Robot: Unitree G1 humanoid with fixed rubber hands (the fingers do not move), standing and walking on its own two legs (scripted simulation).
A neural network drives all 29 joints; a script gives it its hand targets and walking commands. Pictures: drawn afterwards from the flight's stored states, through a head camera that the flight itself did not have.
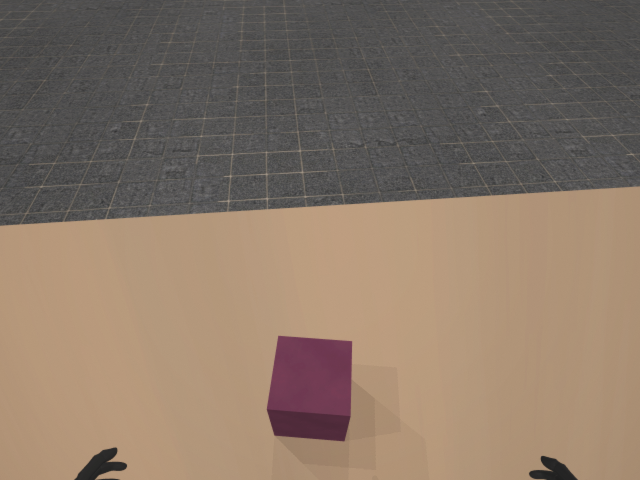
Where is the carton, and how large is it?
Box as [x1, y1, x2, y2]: [267, 336, 351, 440]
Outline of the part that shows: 278,336 267,404 267,411 274,435 344,440 350,416 351,341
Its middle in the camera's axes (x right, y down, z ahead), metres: -0.03 +0.44 +1.11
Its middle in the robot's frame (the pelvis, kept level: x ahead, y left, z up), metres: +0.45 +0.03 -0.66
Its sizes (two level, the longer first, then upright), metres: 0.210 0.200 0.250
